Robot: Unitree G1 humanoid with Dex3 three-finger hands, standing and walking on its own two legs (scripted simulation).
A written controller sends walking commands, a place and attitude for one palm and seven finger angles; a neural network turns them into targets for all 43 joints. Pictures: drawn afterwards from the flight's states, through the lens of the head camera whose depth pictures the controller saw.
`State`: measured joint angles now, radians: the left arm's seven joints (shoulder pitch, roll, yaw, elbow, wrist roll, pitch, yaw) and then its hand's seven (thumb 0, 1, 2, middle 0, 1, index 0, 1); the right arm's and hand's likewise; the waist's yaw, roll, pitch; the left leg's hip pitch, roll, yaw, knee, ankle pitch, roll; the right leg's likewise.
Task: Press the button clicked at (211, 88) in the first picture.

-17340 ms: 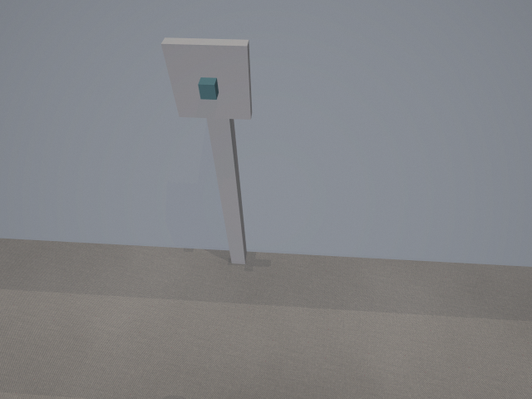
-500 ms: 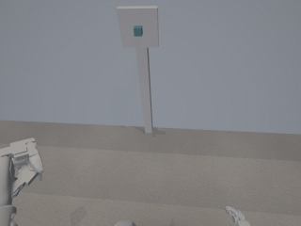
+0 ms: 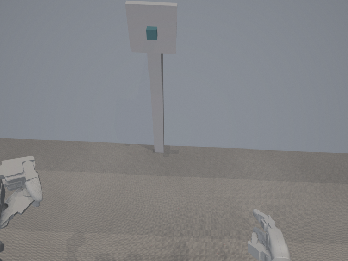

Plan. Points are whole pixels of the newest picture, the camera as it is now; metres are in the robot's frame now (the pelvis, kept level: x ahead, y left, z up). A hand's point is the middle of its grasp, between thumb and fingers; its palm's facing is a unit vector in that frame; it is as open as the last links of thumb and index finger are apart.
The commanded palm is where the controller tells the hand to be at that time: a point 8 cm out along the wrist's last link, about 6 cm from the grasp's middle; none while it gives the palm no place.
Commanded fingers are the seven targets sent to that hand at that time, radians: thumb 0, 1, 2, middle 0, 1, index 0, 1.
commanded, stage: stop stepping back and stand still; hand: left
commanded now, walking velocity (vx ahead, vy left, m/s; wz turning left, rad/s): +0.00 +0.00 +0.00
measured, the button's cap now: (152, 32) +0.84 +0.14 +0.10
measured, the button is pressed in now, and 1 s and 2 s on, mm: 0 0 0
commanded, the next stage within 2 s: let the arm hang, fingers relaxed in 0.08 s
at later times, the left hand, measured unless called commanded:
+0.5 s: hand out of the picture +0.01 +0.20 -0.17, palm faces +0.00 -0.97 -0.22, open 3.4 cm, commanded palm none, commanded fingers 0.00 0.90 0.90 -0.68 -0.82 -0.68 -0.82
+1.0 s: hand out of the picture -0.02 +0.22 -0.16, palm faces +0.02 -0.97 -0.26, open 7.1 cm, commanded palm none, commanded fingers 0.00 0.90 0.90 -0.20 -0.30 -0.20 -0.30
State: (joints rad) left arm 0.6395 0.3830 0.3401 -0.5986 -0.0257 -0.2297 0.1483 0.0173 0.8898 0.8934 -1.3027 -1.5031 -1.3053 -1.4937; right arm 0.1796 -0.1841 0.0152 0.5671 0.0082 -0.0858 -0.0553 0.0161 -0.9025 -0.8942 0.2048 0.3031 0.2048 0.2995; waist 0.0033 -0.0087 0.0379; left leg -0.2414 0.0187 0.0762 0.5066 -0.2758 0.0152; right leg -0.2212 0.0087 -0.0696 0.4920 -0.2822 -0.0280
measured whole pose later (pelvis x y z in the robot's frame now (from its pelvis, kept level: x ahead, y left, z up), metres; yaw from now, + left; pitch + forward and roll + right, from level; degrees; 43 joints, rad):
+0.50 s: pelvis -0.04 +0.01 +0.00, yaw +1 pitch +0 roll +0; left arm 0.29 0.22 0.01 0.83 0.03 0.05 0.03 0.02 0.91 0.89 -0.97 -1.22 -0.99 -1.18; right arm 0.24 -0.25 0.02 0.91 -0.03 0.03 0.01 0.01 -0.91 -0.89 0.20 0.30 0.20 0.30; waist -0.01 -0.04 0.07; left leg -0.31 -0.01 0.08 0.54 -0.23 0.04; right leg -0.30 -0.02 -0.07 0.55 -0.25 -0.02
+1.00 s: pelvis -0.04 +0.01 +0.00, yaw +0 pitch -1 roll +0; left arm 0.23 0.21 0.02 1.13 0.01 0.00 0.02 0.01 0.91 0.89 -0.24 -0.36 -0.24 -0.35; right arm 0.28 -0.18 0.00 1.11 -0.02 0.02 -0.01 0.01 -0.91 -0.89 0.20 0.30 0.20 0.30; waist 0.00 0.03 0.04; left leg -0.22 -0.01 0.09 0.42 -0.17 0.04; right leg -0.22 -0.01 -0.06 0.43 -0.19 -0.01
